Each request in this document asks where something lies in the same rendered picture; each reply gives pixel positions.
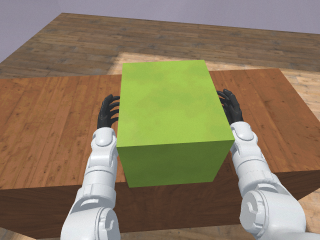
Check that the carton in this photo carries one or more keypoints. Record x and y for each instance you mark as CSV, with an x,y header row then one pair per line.
x,y
172,128

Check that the robot right forearm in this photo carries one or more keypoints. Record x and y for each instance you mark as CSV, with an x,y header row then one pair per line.
x,y
250,165

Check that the pedestal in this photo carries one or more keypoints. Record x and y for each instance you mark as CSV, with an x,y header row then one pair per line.
x,y
47,126

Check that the right robot upper arm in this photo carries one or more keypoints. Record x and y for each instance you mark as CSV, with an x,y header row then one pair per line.
x,y
274,216

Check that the robot left forearm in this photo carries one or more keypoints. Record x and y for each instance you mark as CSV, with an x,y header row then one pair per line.
x,y
98,187

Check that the left robot upper arm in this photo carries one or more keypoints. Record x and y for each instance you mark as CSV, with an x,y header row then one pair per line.
x,y
99,223

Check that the robot right hand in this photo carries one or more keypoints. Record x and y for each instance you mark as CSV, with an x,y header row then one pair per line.
x,y
230,106

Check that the robot left hand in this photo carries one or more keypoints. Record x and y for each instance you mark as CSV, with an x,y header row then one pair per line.
x,y
104,117

